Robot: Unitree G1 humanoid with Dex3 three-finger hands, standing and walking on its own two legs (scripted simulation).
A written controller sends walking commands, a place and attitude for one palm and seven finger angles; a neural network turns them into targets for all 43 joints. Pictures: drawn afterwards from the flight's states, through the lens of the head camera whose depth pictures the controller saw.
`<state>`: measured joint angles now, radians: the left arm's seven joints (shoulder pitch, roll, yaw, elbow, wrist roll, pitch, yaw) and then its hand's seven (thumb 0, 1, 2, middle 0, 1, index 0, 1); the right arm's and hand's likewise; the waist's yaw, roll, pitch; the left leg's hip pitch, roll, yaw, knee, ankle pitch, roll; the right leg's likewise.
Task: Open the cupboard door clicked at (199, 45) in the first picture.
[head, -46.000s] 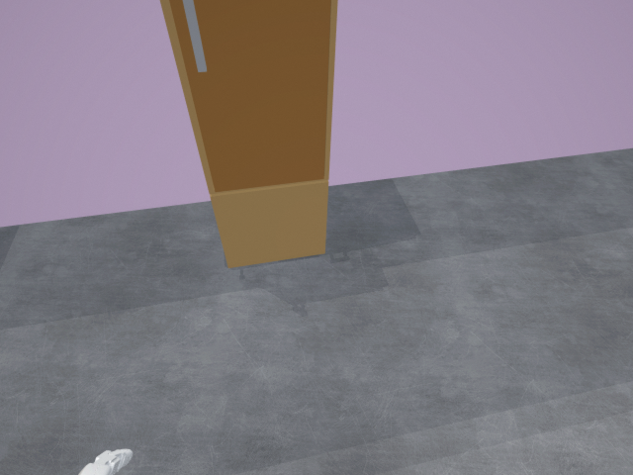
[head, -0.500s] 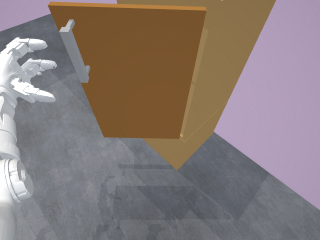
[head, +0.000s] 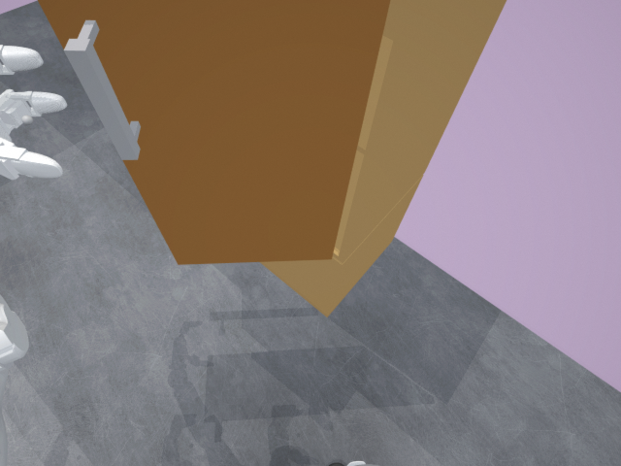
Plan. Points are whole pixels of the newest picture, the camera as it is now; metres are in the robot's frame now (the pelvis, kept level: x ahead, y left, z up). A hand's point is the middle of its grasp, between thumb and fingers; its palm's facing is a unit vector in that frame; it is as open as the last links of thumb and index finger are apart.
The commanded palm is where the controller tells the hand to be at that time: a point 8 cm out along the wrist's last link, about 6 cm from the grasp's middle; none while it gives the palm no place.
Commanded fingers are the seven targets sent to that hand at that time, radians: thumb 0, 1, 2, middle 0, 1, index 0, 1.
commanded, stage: move the hooked fingers beside the handle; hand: left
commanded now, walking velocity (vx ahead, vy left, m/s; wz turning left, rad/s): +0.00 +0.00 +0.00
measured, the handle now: (111, 96) +0.53 +0.21 +0.15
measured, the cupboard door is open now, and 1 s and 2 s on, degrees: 44 44 44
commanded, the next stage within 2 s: slide the fingers in behind the handle in 0.98 s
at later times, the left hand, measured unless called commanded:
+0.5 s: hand (43, 130) +0.47 +0.27 +0.16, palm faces +0.01 -1.00 +0.01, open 14.0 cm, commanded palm +0.45 +0.32 +0.15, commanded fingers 0.00 -0.50 0.30 -0.30 -1.20 -0.30 -1.20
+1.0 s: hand (33, 130) +0.48 +0.28 +0.15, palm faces +0.01 -1.00 +0.01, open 14.0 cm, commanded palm +0.46 +0.33 +0.15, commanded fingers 0.00 -0.50 0.30 -0.30 -1.20 -0.30 -1.20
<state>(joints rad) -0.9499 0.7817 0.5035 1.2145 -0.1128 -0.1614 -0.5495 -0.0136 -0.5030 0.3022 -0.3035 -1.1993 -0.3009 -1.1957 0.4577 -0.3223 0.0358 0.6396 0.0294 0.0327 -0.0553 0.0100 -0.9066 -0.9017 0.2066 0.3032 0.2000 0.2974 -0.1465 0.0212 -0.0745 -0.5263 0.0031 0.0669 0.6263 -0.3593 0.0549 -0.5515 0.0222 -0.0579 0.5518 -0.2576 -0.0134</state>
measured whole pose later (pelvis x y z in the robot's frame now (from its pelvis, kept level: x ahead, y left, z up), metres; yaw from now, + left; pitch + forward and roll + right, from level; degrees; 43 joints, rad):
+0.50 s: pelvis +0.00 +0.00 +0.00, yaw +1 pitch +13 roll -2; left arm -0.95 0.69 0.46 1.21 -0.12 -0.15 -0.48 -0.01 -0.50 0.30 -0.31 -1.20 -0.30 -1.20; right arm 0.39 -0.30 0.05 0.62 0.03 0.03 -0.05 0.01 -0.91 -0.90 0.21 0.30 0.20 0.30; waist -0.13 0.02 -0.08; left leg -0.51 0.00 0.05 0.64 -0.37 0.06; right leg -0.53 0.01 -0.07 0.57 -0.27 -0.01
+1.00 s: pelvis -0.01 -0.01 +0.00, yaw +0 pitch +15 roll -2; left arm -1.01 0.81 0.51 1.27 -0.10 -0.18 -0.53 -0.01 -0.50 0.30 -0.30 -1.20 -0.30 -1.20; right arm 0.43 -0.33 0.05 0.62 0.04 0.05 -0.07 0.01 -0.91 -0.90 0.21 0.30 0.20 0.30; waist -0.16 0.00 -0.05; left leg -0.59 0.01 0.05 0.68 -0.36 0.05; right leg -0.60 0.03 -0.07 0.59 -0.26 -0.02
